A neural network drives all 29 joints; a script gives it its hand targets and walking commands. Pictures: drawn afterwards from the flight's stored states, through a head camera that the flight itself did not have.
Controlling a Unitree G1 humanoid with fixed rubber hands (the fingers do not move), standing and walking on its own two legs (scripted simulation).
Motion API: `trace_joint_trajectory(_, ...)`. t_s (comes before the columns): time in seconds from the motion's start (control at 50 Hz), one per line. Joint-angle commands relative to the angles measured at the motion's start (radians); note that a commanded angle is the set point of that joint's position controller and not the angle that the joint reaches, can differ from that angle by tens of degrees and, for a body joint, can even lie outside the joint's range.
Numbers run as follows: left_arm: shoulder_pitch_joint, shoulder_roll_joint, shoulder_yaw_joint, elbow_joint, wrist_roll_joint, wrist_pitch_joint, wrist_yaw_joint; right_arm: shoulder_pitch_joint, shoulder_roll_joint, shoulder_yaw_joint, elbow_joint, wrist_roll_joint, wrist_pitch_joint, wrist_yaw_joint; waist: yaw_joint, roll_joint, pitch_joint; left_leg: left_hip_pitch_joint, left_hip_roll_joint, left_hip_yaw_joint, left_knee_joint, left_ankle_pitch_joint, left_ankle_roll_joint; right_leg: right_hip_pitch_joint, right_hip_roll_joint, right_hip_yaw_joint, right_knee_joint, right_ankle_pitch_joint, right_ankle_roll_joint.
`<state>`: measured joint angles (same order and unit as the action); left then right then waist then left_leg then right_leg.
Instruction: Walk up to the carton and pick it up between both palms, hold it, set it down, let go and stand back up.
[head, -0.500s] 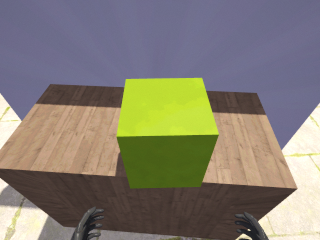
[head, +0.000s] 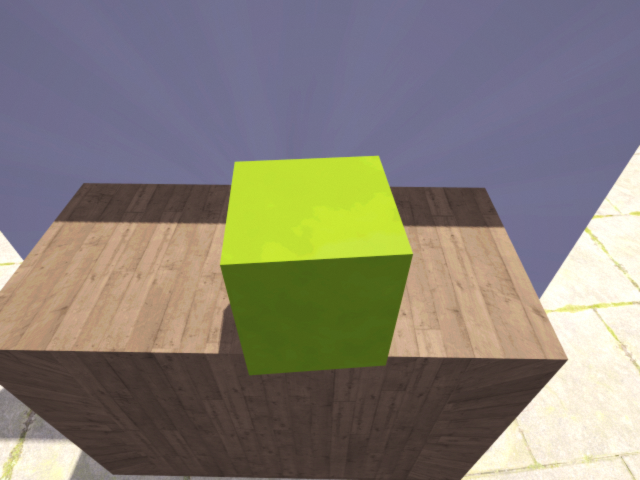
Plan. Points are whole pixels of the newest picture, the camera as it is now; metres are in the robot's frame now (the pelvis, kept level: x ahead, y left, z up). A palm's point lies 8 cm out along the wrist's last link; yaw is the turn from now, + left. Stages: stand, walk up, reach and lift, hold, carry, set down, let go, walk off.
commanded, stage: stand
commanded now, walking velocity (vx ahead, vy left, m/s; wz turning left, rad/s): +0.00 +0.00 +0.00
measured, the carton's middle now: (312, 267) +0.42 +0.04 +0.04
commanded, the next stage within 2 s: none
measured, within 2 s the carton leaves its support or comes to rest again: neither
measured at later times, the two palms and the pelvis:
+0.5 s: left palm out of the picture -0.05 +0.23 -0.13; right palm out of the picture -0.09 -0.21 -0.14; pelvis -0.04 +0.01 +0.01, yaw -1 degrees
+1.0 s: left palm out of the picture -0.10 +0.22 -0.14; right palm out of the picture -0.12 -0.19 -0.15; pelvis -0.06 +0.02 +0.00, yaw -2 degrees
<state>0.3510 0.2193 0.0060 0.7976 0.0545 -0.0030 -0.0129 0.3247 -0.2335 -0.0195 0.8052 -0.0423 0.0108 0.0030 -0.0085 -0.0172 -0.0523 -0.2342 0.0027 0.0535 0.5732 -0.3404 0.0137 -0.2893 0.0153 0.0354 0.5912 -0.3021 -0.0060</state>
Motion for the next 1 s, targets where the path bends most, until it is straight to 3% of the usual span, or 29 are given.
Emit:
trace_joint_trajectory(0.0, 0.018, 0.117, 0.035, -0.06, -0.002, -0.023, 0.01, 0.033, -0.114, -0.026, -0.04, 0.005, -0.025, -0.007, 0.003, 0.02, 0.068, -0.023, 0.08, -0.105, -0.14, 0.101, 0.028, -0.047, -0.095, 0.127, -0.15, 0.171, -0.048)
trace_joint_trajectory(0.06, 0.035, 0.105, 0.031, -0.023, -0.005, -0.022, 0.017, 0.079, -0.118, -0.028, 0.005, 0.005, -0.027, -0.012, -0.002, 0.002, 0.051, -0.007, 0.083, -0.113, -0.163, 0.081, 0.03, -0.025, -0.085, 0.128, -0.167, 0.142, -0.046)
trace_joint_trajectory(0.12, 0.052, 0.108, 0.035, 0.017, -0.007, -0.017, 0.023, 0.101, -0.094, -0.02, 0.052, 0.008, -0.025, -0.016, 0.002, 0.029, 0.098, -0.052, 0.087, -0.122, -0.205, 0.044, 0.036, -0.014, -0.081, 0.121, -0.178, 0.104, -0.041)
trace_joint_trajectory(0.24, 0.1, 0.07, 0.028, 0.11, -0.011, -0.009, 0.03, 0.163, -0.082, -0.017, 0.136, 0.009, -0.02, -0.019, -0.002, -0.018, 0.142, -0.026, 0.084, -0.12, -0.231, 0.021, 0.039, -0.048, -0.076, 0.13, -0.229, 0.036, -0.038)
trace_joint_trajectory(0.36, 0.116, 0.043, 0.016, 0.166, -0.016, -0.005, 0.035, 0.178, -0.065, -0.013, 0.197, 0.011, -0.011, -0.025, -0.002, 0.024, 0.181, -0.077, 0.085, -0.132, -0.283, -0.077, 0.047, -0.05, -0.065, 0.124, -0.232, -0.007, -0.031)
trace_joint_trajectory(0.42, 0.122, 0.023, 0.011, 0.199, -0.015, -0.004, 0.033, 0.172, -0.075, -0.019, 0.218, 0.011, -0.01, -0.023, 0.0, -0.003, 0.204, -0.11, 0.089, -0.139, -0.297, -0.12, 0.053, -0.049, -0.053, 0.107, -0.221, -0.022, -0.024)
trace_joint_trajectory(0.5, 0.125, 0.017, 0.01, 0.219, -0.015, -0.008, 0.033, 0.181, -0.044, -0.012, 0.239, 0.015, -0.011, -0.023, -0.007, -0.008, 0.191, -0.076, 0.078, -0.127, -0.273, -0.089, 0.053, -0.088, -0.07, 0.137, -0.251, -0.062, -0.029)
trace_joint_trajectory(0.62, 0.137, -0.016, 0.002, 0.249, -0.021, -0.008, 0.037, 0.194, -0.03, -0.008, 0.27, 0.014, -0.007, -0.027, -0.008, 0.016, 0.182, -0.098, 0.087, -0.133, -0.288, -0.137, 0.058, -0.082, -0.06, 0.126, -0.222, -0.051, -0.021)
trace_joint_trajectory(0.72, 0.138, -0.023, -0.001, 0.262, -0.019, -0.008, 0.039, 0.173, -0.027, -0.006, 0.279, 0.017, -0.008, -0.032, 0.0, -0.019, 0.187, -0.115, 0.084, -0.131, -0.277, -0.132, 0.058, -0.092, -0.059, 0.132, -0.223, -0.054, -0.021)
trace_joint_trajectory(0.84, 0.15, -0.034, -0.004, 0.274, -0.019, -0.007, 0.04, 0.168, -0.028, -0.009, 0.295, 0.019, -0.005, -0.032, -0.001, 0.033, 0.17, -0.13, 0.098, -0.141, -0.302, -0.166, 0.064, -0.068, -0.044, 0.106, -0.183, -0.015, -0.014)
trace_joint_trajectory(0.88, 0.161, -0.027, -0.001, 0.283, -0.02, -0.005, 0.042, 0.164, -0.018, -0.008, 0.297, 0.019, -0.003, -0.033, 0.004, -0.016, 0.188, -0.163, 0.098, -0.148, -0.308, -0.177, 0.063, -0.063, -0.047, 0.108, -0.189, -0.03, -0.013)
trace_joint_trajectory(0.92, 0.164, -0.041, -0.003, 0.285, -0.02, -0.003, 0.043, 0.157, -0.011, -0.006, 0.302, 0.024, 0.001, -0.034, 0.003, -0.001, 0.199, -0.151, 0.085, -0.126, -0.291, -0.169, 0.06, -0.09, -0.052, 0.127, -0.204, -0.055, -0.014)
trace_joint_trajectory(0.98, 0.135, -0.027, -0.001, 0.277, -0.02, -0.004, 0.044, 0.166, 0.001, -0.006, 0.3, 0.022, 0.003, -0.031, -0.007, -0.054, 0.203, -0.128, 0.065, -0.107, -0.245, -0.122, 0.052, -0.135, -0.073, 0.16, -0.249, -0.117, -0.02)
